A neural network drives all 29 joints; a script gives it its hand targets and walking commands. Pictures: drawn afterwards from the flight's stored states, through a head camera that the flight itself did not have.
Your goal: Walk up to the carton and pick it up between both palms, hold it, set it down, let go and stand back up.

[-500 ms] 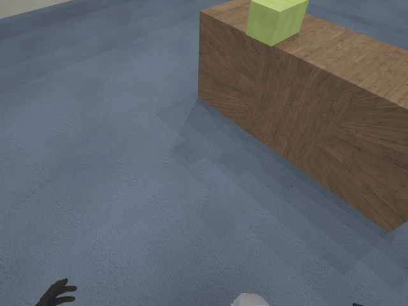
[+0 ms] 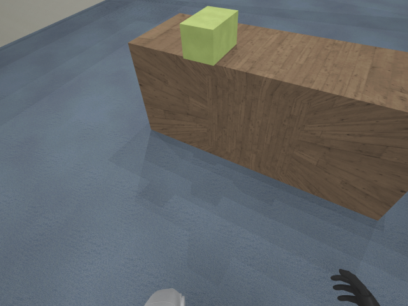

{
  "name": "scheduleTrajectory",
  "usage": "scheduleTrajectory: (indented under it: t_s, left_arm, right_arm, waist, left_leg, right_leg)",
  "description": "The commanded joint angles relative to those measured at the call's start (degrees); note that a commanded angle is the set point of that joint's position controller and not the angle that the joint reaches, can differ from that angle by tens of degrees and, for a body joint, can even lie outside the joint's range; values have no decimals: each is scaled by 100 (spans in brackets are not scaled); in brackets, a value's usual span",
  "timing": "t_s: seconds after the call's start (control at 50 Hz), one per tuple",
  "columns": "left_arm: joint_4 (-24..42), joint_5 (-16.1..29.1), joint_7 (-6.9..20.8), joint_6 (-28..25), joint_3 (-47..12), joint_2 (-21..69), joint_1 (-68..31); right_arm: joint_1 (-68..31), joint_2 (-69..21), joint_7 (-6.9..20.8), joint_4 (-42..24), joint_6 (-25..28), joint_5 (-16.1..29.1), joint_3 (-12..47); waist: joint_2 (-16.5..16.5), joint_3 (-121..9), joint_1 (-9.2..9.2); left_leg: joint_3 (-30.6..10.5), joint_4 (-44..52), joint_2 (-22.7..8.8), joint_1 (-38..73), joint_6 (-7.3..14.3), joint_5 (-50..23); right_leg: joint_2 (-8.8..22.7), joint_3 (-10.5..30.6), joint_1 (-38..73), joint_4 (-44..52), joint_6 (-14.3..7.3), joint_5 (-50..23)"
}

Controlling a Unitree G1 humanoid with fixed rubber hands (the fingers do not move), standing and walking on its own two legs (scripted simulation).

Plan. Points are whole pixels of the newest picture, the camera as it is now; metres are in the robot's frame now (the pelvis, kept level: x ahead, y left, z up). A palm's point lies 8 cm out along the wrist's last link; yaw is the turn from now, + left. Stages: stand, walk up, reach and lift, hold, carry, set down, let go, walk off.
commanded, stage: walk up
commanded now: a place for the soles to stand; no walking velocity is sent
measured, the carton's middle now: (210, 34) +1.28 -0.02 -0.02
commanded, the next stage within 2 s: none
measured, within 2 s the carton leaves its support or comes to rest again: neither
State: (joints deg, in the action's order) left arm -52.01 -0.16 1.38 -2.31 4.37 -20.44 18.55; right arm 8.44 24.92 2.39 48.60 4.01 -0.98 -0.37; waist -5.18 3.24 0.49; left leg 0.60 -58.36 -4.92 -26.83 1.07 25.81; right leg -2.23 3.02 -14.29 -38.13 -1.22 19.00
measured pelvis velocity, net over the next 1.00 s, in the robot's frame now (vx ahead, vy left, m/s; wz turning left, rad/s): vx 0.28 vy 0.11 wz -0.35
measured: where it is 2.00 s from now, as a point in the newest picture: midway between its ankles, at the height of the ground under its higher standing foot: (185, 231)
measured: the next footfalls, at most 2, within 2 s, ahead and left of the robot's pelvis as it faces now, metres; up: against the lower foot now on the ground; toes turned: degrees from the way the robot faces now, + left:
left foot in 0.10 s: +0.21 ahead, +0.16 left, +0.00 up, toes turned +3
right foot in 0.86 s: +0.28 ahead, -0.01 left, +0.00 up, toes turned -23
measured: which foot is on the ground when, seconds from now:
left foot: up 0.00-0.08, down 0.10-0.88, up 0.90-1.00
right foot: down 0.00-0.14, up 0.16-0.84, down 0.86-1.00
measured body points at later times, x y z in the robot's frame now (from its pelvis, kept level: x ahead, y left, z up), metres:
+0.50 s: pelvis +0.14 +0.13 +0.03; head +0.16 +0.14 +0.47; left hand +0.25 +0.44 -0.10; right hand +0.13 -0.19 -0.07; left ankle +0.17 +0.16 -0.72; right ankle +0.08 -0.04 -0.63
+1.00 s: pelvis +0.28 +0.11 +0.00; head +0.27 +0.09 +0.44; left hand +0.41 +0.41 -0.11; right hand +0.27 -0.22 -0.12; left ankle +0.26 +0.21 -0.64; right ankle +0.24 +0.00 -0.72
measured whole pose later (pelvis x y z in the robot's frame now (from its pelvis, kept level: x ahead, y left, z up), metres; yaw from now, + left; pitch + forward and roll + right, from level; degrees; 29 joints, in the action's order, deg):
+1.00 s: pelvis +0.28 +0.11 +0.00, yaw -20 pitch -4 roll +0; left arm -54.3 -0.2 -1.9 -2.4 4.0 -21.7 20.0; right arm 11.3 24.1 3.5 48.6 1.4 -1.0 -0.4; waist -2.3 4.1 0.3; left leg 5.1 -70.7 -0.8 -22.6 -0.4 27.5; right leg 1.0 -2.2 -15.0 -42.4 -1.4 23.3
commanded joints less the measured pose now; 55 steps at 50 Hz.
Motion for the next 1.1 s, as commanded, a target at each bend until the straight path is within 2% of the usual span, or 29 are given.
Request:
scheduleTrajectory:
  t_s: [0.0,0.04,0.06,0.08,0.1,0.12,0.14,0.16,0.18,0.26,0.3,0.36,0.46,0.56,0.64,0.68,0.72,0.74,0.76,0.78,0.8,0.82,0.84,0.9,0.92,0.98,1.04,1.06,1.08]
  left_arm:
    - [734,37,-34,-391,343,-2211,-951]
    - [814,-49,-8,-340,337,-2105,-1277]
    - [845,-104,-17,-352,297,-1867,-1224]
    - [836,-84,-84,-348,125,-1254,-1161]
    - [801,-70,-106,-379,3,-834,-881]
    - [646,-18,-130,-300,87,-1084,-430]
    - [421,-113,-108,-212,283,-1781,80]
    - [371,-132,-53,-240,255,-1793,174]
    - [256,-37,-63,-175,276,-1814,461]
    - [-23,104,53,-74,281,-1585,259]
    - [-68,78,91,-57,289,-1472,345]
    - [1,120,122,19,249,-1376,-47]
    - [158,75,74,30,105,-1369,-602]
    - [123,60,-5,17,45,-1279,-788]
    - [-95,86,-50,118,36,-1308,-499]
    - [-101,41,-51,97,81,-1369,-384]
    - [93,48,-73,79,92,-1421,-674]
    - [153,147,-35,89,93,-1402,-728]
    - [123,62,-73,70,64,-1313,-493]
    - [3,33,-87,11,139,-1350,272]
    - [-249,32,-168,-64,275,-1401,1319]
    - [-514,76,-289,-90,399,-1740,1993]
    - [-429,13,-409,-55,495,-2202,2007]
    - [166,62,-600,-78,446,-2420,487]
    - [255,101,-569,-182,333,-2269,143]
    - [409,133,-478,-445,236,-2114,-248]
    - [403,27,-374,-522,303,-2278,-500]
    - [438,50,-347,-490,359,-2432,-356]
    - [357,45,-333,-540,331,-2266,-203]
  right_arm:
    - [90,1215,259,-352,-21,-52,-687]
    - [887,1262,236,-19,15,-87,-818]
    - [1473,1366,168,164,103,-18,-859]
    - [2008,1507,51,269,116,-211,-946]
    - [2572,1918,-16,259,191,-224,-968]
    - [1507,2001,-8,-95,218,-101,-922]
    - [454,2023,29,-433,180,-62,-906]
    - [70,1901,16,-459,196,-41,-865]
    - [101,1967,13,-346,187,-90,-859]
    - [500,1322,-55,-396,257,-14,-709]
    - [722,1162,-61,-486,272,39,-719]
    - [723,1111,-53,-526,197,56,-750]
    - [1251,1448,-12,-323,78,88,-796]
    - [1443,1201,-111,-305,9,13,-757]
    - [740,1130,-75,-462,-31,-68,-798]
    - [468,1182,-72,-559,-53,-63,-778]
    - [679,1269,-80,-483,-89,-11,-807]
    - [490,1226,-68,-526,-73,-68,-782]
    - [414,1304,-64,-579,-97,-56,-804]
    - [101,1251,-51,-676,-83,-126,-796]
    - [-154,1288,-58,-751,-113,-152,-790]
    - [-40,932,-45,-713,-84,-131,-655]
    - [296,651,-47,-881,-82,-55,-546]
    - [-227,1254,14,-823,-122,-52,-602]
    - [-279,1426,75,-614,-120,-84,-676]
    - [21,1125,180,-482,-209,70,-697]
    - [16,1032,269,-554,-298,70,-689]
    - [-228,1154,285,-519,-324,48,-715]
    - [-350,1032,292,-546,-303,7,-675]
  waist:
    - [1699,974,349]
    - [1608,198,769]
    - [1082,-266,919]
    - [-159,-572,1361]
    - [-1422,-982,1424]
    - [-1207,-904,693]
    - [-685,-754,220]
    - [-499,-112,78]
    - [-1046,-352,72]
    - [-260,-94,74]
    - [-520,-163,5]
    - [96,-436,132]
    - [-120,-403,556]
    - [154,-440,567]
    - [165,-150,334]
    - [220,115,10]
    - [447,373,120]
    - [203,188,69]
    - [54,258,56]
    - [53,-509,-409]
    - [524,-1155,-935]
    - [1839,-1235,-1266]
    - [2751,-1223,-929]
    - [1024,-589,-604]
    - [301,-127,-317]
    - [226,736,122]
    - [1710,853,207]
    - [1449,839,16]
    - [1946,828,-62]
  left_leg:
    - [83,1467,-151,819,-71,-1079]
    - [306,1677,89,2286,-144,-1076]
    - [224,2059,56,3286,-35,-1217]
    - [-308,2567,-119,3972,209,-341]
    - [-2097,3686,-1294,3871,108,1241]
    - [-4000,5203,-2182,2971,36,2953]
    - [-3960,5445,-2196,2349,57,3414]
    - [-3885,5847,-2003,1651,-359,3606]
    - [-3115,5601,-1815,1706,-451,3088]
    - [-971,5016,-975,1774,-790,522]
    - [-407,5109,-820,2100,-1090,-287]
    - [-294,4926,-1053,3053,-389,-149]
    - [-27,4749,-1212,3659,156,-240]
    - [211,4245,-1231,3997,-528,-3384]
    - [236,4644,-1375,3281,-242,-1569]
    - [335,4750,-1448,2717,-421,-2318]
    - [485,4527,-1617,2577,-530,-2945]
    - [602,4332,-1395,2483,-130,-2358]
    - [1066,3997,-1192,2245,-601,-3523]
    - [1124,2875,-1179,1963,-402,-4754]
    - [1611,913,-586,1310,-412,-5391]
    - [1128,-480,-88,-29,-331,-2738]
    - [869,-1382,408,-1987,-578,329]
    - [-853,-1939,-30,-2040,-575,788]
    - [-761,-1773,-71,-1819,-411,439]
    - [-476,-670,-226,-1020,-249,-596]
    - [-212,425,-266,-553,-189,-945]
    - [16,667,-231,-342,-161,-903]
    - [2,1163,-318,-371,-156,-969]
  right_leg:
    - [1180,1726,-2427,2450,-990,1842]
    - [1031,1454,-2720,1658,-957,1753]
    - [706,1080,-3002,665,-718,1477]
    - [200,780,-3596,-969,-522,1438]
    - [-655,208,-3817,-2950,-302,1529]
    - [-440,357,-3567,-3589,-100,942]
    - [-30,351,-3058,-3672,-45,743]
    - [152,363,-2814,-3694,-26,231]
    - [346,104,-2527,-3556,35,155]
    - [436,367,-2140,-2739,218,-858]
    - [431,211,-1973,-2431,154,-1058]
    - [442,166,-2414,-1980,232,-1078]
    - [598,-157,-2595,-1149,291,-601]
    - [506,-261,-2682,-963,132,-515]
    - [736,-349,-2408,-977,90,-310]
    - [795,-285,-2013,-870,109,-218]
    - [921,-513,-1696,-351,-3,147]
    - [922,-654,-1368,-392,5,-43]
    - [906,-896,-975,64,-41,173]
    - [831,-903,347,449,-215,17]
    - [341,-788,1951,1350,-397,45]
    - [832,237,3074,1448,-560,-934]
    - [1750,2223,4173,949,-1155,-1846]
    - [2965,4221,2032,2321,-2110,744]
    - [2686,3409,1327,2206,-1862,314]
    - [1811,1443,-52,1746,-1022,-1049]
    - [1496,1133,-923,1670,-975,-598]
    - [1508,1168,-1026,1779,-1055,265]
    - [1445,1001,-940,1797,-1064,254]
